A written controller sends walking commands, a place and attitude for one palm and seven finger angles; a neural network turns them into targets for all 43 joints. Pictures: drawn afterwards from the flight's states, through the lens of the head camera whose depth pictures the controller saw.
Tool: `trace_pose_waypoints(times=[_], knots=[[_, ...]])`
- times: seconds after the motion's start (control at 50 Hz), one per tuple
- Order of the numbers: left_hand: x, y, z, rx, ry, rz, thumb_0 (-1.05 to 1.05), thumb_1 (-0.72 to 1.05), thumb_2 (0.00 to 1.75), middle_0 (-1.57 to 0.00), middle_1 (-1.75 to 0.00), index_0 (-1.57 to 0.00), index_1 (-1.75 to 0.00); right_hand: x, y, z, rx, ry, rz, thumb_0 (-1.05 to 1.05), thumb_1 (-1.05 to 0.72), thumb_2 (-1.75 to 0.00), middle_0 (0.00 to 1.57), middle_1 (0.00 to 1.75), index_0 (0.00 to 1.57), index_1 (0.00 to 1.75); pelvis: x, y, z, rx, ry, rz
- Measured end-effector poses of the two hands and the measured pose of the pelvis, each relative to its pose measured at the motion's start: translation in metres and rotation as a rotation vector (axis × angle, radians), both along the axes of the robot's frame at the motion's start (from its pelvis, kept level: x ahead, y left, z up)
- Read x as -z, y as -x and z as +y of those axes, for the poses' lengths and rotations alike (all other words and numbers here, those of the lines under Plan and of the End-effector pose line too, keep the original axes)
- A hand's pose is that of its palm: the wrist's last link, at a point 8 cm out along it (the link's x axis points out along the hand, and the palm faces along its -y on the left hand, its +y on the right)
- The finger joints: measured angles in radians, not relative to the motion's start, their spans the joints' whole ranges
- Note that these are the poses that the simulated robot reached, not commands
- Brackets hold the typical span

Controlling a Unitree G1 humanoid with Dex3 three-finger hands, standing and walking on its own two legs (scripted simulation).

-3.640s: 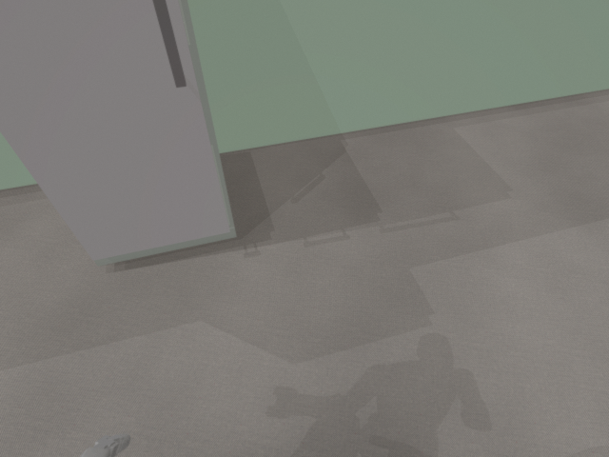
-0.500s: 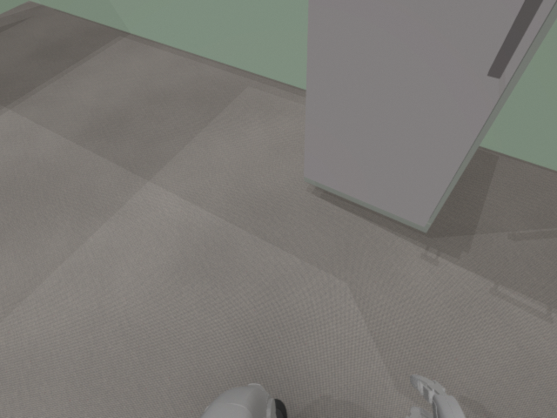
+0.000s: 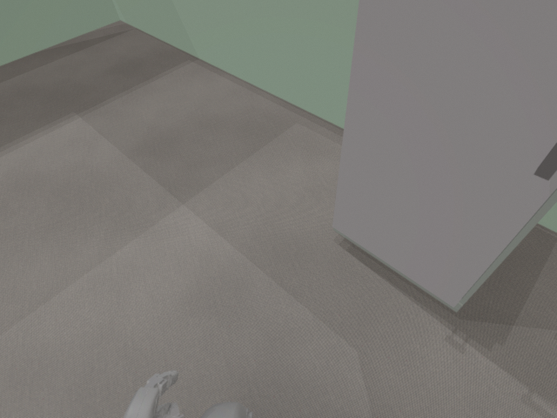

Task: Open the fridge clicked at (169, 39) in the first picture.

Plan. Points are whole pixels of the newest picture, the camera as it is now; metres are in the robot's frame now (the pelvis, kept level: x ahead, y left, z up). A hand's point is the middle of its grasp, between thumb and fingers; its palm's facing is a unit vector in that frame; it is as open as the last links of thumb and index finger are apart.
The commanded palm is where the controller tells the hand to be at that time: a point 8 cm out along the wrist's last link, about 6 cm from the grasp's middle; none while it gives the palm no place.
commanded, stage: walk to a spot facing it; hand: right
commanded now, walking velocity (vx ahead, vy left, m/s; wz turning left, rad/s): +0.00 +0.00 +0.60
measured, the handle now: out of the picture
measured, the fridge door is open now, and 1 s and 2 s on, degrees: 0 0 0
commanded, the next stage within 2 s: turn to face it in 2.00 s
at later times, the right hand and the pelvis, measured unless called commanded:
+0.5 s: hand (358, 364) +0.23 -0.12 -0.15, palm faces -0.31 +0.91 -0.27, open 7.4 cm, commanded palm none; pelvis +0.05 +0.03 -0.01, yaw +19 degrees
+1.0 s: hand (372, 352) +0.26 -0.15 -0.17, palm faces -0.56 +0.80 -0.19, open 7.4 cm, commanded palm none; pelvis +0.07 -0.03 +0.01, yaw +38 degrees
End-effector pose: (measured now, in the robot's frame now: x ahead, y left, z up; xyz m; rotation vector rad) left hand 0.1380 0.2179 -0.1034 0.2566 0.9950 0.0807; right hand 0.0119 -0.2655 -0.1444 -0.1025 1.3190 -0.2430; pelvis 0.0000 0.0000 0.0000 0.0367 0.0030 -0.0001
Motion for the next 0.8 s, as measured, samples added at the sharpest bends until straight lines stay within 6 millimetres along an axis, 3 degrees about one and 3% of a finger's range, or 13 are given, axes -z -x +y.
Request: trace_pose_waypoints(times=[0.14,0.28,0.34,0.4,0.56,0.68,0.8], knots=[[0.015,0.066,0.023,-0.201,-0.001,0.169,0.0,0.91,0.89,-0.21,-0.3,-0.2,-0.3,-0.009,-0.082,0.007,-0.148,0.002,-0.041,0.01,-0.91,-0.9,0.2,0.29,0.2,0.29,-0.003,-0.019,-0.002,-0.099,0.003,0.005],[0.047,0.141,0.059,-0.399,0.029,0.329,0.01,0.91,0.89,-0.2,-0.3,-0.2,-0.3,-0.011,-0.178,0.053,-0.353,0.04,-0.147,0.01,-0.91,-0.9,0.2,0.29,0.2,0.29,0.015,-0.038,0.021,-0.197,0.037,0.01],[0.057,0.158,0.071,-0.445,0.031,0.383,0.01,0.91,0.89,-0.2,-0.3,-0.2,-0.3,-0.014,-0.205,0.073,-0.404,0.057,-0.21,0.01,-0.91,-0.9,0.2,0.29,0.2,0.3,0.021,-0.041,0.028,-0.225,0.033,0.004],[0.052,0.155,0.074,-0.477,0.03,0.372,0.01,0.91,0.89,-0.2,-0.3,-0.2,-0.3,-0.02,-0.217,0.084,-0.431,0.059,-0.218,0.0,-0.91,-0.9,0.2,0.29,0.2,0.3,0.015,-0.045,0.031,-0.263,0.034,-0.004],[0.032,0.114,0.067,-0.521,0.034,0.21,0.01,0.91,0.89,-0.2,-0.3,-0.2,-0.3,-0.019,-0.235,0.097,-0.526,0.013,-0.184,0.0,-0.9,-0.9,0.2,0.3,0.2,0.3,0.005,-0.054,0.022,-0.364,0.035,0.006],[0.021,0.092,0.045,-0.557,-0.005,0.116,0.01,0.91,0.89,-0.2,-0.3,-0.2,-0.3,0.001,-0.25,0.081,-0.561,-0.033,-0.166,0.01,-0.9,-0.9,0.2,0.3,0.21,0.3,0.012,-0.065,-0.003,-0.436,0.014,0.011],[0.005,0.106,0.015,-0.614,-0.022,0.117,0.01,0.91,0.89,-0.2,-0.3,-0.2,-0.3,0.003,-0.261,0.063,-0.614,-0.05,-0.11,0.01,-0.9,-0.9,0.2,0.29,0.2,0.3,0.003,-0.072,-0.021,-0.527,0.006,0.003]])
